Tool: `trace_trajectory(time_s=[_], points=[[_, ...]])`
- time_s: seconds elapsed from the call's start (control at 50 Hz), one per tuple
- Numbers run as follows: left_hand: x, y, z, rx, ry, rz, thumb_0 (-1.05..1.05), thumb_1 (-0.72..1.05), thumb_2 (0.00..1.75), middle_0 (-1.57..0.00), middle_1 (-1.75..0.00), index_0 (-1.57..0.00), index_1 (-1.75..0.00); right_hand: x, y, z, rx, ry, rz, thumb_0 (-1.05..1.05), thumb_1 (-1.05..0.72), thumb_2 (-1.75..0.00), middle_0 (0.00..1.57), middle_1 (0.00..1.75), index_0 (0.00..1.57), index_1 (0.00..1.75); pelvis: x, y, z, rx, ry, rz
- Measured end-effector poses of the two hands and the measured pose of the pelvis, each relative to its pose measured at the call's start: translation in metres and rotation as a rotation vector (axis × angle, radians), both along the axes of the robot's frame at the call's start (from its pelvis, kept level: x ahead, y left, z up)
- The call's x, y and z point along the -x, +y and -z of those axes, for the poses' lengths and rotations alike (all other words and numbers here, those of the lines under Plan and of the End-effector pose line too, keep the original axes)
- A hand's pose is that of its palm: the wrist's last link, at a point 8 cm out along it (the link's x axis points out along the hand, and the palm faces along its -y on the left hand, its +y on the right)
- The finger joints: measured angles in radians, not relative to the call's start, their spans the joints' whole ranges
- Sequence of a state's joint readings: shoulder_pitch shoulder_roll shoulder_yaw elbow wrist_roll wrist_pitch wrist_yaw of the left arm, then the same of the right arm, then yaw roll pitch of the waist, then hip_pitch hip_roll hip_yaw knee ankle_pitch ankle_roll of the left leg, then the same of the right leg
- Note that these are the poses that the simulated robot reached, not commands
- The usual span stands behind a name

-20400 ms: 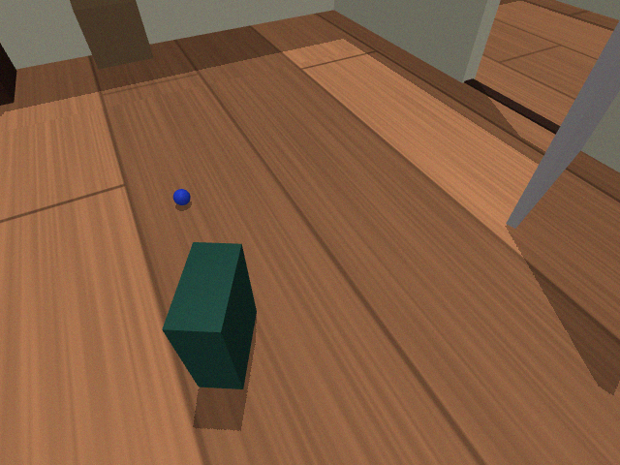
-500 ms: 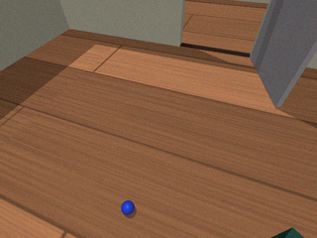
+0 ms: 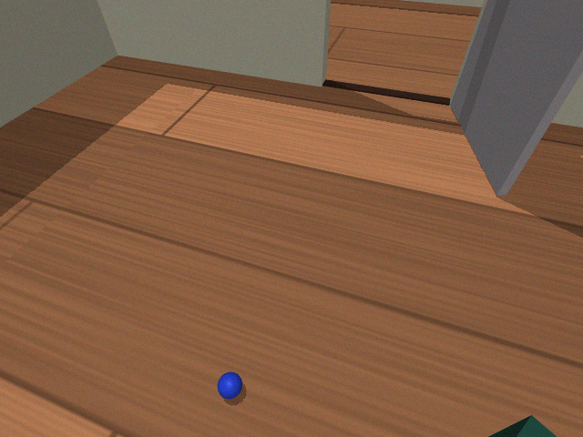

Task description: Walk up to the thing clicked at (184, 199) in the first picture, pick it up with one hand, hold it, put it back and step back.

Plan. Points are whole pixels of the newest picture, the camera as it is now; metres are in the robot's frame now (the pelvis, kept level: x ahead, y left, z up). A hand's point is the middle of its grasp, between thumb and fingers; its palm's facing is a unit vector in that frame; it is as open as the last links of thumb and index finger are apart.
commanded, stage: walk up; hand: left
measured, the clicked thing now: (229, 385) +0.42 +0.24 -0.74
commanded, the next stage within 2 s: none
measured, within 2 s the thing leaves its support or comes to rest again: neither
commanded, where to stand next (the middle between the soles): +0.03 +0.00 m, yaw -1 degrees
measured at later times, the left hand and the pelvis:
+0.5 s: hand out of the picture +0.02 +0.29 -0.19, palm faces -0.01 -0.95 -0.32, open 7.4 cm; pelvis -0.08 +0.03 -0.02, yaw +1 degrees
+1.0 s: hand out of the picture +0.02 +0.26 -0.15, palm faces +0.02 -0.91 -0.41, open 7.4 cm; pelvis -0.04 -0.01 -0.01, yaw +0 degrees
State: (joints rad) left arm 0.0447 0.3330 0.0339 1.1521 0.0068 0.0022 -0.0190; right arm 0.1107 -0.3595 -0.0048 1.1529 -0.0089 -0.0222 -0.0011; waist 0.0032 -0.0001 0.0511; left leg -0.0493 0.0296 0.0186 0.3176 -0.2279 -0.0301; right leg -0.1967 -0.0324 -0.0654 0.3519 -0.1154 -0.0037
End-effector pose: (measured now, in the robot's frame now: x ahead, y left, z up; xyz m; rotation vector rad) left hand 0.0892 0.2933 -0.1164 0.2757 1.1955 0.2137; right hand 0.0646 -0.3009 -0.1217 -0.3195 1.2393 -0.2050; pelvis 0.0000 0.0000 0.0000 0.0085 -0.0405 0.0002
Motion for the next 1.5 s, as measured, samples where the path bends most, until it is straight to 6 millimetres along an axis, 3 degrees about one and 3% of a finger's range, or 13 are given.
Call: trace_trajectory(time_s=[0.2,0.28,0.36,0.44,0.54,0.68,0.76,0.9,1.06,1.16,1.26,1.4,1.5], points=[[0.010,0.018,0.009,-0.035,-0.015,0.005,0.01,0.90,0.90,-0.20,-0.30,-0.20,-0.30,0.008,-0.010,0.004,0.055,-0.012,-0.002,0.00,-0.91,-0.90,0.20,0.30,0.20,0.30,0.037,0.006,0.014,0.000,0.012,-0.020],[0.014,0.033,0.022,-0.040,-0.045,0.034,0.01,0.90,0.90,-0.20,-0.30,-0.20,-0.30,0.034,-0.007,0.004,0.093,0.005,-0.009,0.00,-0.91,-0.90,0.20,0.30,0.20,0.30,0.058,0.018,0.025,0.002,0.020,-0.035],[0.024,0.043,0.035,-0.019,-0.066,0.029,0.01,0.90,0.90,-0.20,-0.30,-0.20,-0.30,0.077,0.004,0.004,0.120,0.070,-0.020,0.00,-0.91,-0.90,0.20,0.30,0.20,0.30,0.074,0.028,0.031,-0.005,0.006,-0.042],[0.053,0.044,0.034,0.004,-0.011,0.010,0.01,0.90,0.90,-0.20,-0.30,-0.20,-0.30,0.106,0.012,-0.007,0.118,0.109,-0.004,0.00,-0.91,-0.90,0.20,0.30,0.20,0.30,0.078,0.028,0.020,0.010,0.006,-0.042],[0.089,0.042,0.031,0.002,0.079,0.033,0.01,0.90,0.90,-0.20,-0.30,-0.20,-0.30,0.115,0.009,-0.016,0.110,0.041,0.017,0.00,-0.90,-0.90,0.20,0.30,0.20,0.30,0.079,0.024,0.014,0.014,0.001,-0.003],[0.086,0.024,0.012,-0.040,0.062,0.099,0.01,0.90,0.90,-0.20,-0.30,-0.20,-0.30,0.122,-0.025,-0.011,0.076,-0.018,0.043,0.00,-0.90,-0.90,0.20,0.30,0.20,0.30,0.076,0.001,0.015,0.014,-0.008,0.043],[0.079,0.010,-0.003,-0.070,-0.032,0.091,0.01,0.90,0.90,-0.20,-0.30,-0.20,-0.30,0.115,-0.041,-0.001,0.060,-0.002,0.051,0.00,-0.90,-0.90,0.20,0.30,0.20,0.30,0.071,-0.013,0.015,0.024,-0.026,0.030],[0.082,0.005,-0.023,-0.098,-0.068,0.048,0.01,0.90,0.90,-0.20,-0.30,-0.20,-0.30,0.073,-0.040,-0.001,0.017,-0.044,-0.013,0.00,-0.91,-0.90,0.20,0.30,0.20,0.30,0.053,-0.018,0.007,0.013,-0.031,0.013],[0.068,0.015,0.008,-0.076,-0.041,0.003,0.01,0.90,0.90,-0.20,-0.30,-0.20,-0.30,0.030,-0.016,0.012,0.022,-0.051,-0.054,0.00,-0.91,-0.90,0.20,0.30,0.20,0.30,0.041,-0.007,0.024,0.022,-0.030,-0.018],[0.060,0.013,0.023,-0.045,-0.033,-0.010,0.01,0.90,0.90,-0.20,-0.30,-0.20,-0.30,0.006,0.000,0.007,0.016,-0.096,-0.084,0.00,-0.91,-0.90,0.20,0.30,0.20,0.30,0.051,-0.004,0.026,0.018,-0.023,-0.013],[0.072,0.006,0.026,-0.052,-0.026,0.011,0.01,0.90,0.90,-0.20,-0.30,-0.20,-0.30,-0.013,0.002,0.008,0.001,-0.174,-0.101,0.00,-0.91,-0.90,0.20,0.30,0.20,0.30,0.063,-0.009,0.030,0.027,-0.015,0.004],[0.110,0.013,0.015,-0.092,0.035,0.019,0.01,0.90,0.90,-0.20,-0.30,-0.20,-0.30,-0.008,-0.002,0.005,-0.018,-0.183,-0.070,0.00,-0.91,-0.90,0.20,0.30,0.20,0.30,0.072,-0.006,0.025,0.007,-0.008,0.006],[0.113,0.030,0.015,-0.097,0.032,0.008,0.01,0.90,0.90,-0.20,-0.30,-0.20,-0.30,0.019,0.000,0.009,0.013,-0.130,-0.073,0.00,-0.91,-0.90,0.20,0.30,0.20,0.30,0.074,0.005,0.026,-0.018,-0.006,-0.012]])
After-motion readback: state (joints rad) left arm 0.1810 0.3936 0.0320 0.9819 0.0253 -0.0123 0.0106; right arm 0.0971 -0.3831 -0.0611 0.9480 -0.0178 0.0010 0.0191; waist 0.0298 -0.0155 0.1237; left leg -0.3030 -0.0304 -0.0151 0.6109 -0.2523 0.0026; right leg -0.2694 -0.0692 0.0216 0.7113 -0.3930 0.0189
